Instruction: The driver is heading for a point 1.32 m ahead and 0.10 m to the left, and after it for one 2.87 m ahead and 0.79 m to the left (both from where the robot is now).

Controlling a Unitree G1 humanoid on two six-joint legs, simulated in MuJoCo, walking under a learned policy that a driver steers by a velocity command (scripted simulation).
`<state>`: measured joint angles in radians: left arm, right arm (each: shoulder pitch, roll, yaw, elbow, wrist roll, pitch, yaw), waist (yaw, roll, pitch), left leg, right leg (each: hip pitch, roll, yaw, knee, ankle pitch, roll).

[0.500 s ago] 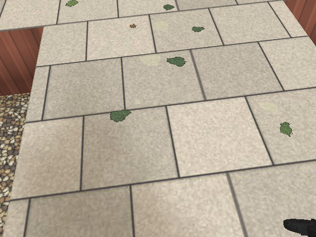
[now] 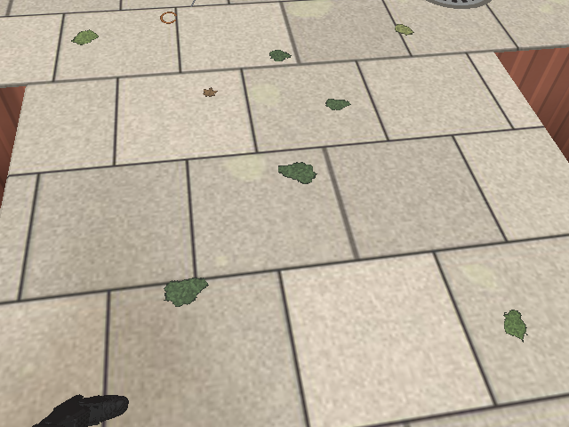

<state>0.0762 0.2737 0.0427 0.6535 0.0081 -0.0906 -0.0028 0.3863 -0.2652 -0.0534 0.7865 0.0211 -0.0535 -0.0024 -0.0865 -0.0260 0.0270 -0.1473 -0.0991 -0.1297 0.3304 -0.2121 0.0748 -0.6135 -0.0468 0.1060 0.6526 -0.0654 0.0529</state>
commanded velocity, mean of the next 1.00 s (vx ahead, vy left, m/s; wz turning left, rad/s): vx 0.50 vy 0.00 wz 0.17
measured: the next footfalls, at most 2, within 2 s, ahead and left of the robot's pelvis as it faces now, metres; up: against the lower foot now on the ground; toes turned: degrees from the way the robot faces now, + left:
right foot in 0.14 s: +0.25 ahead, -0.14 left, +0.00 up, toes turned +10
left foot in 0.64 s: +0.46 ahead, +0.20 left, +0.00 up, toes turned +20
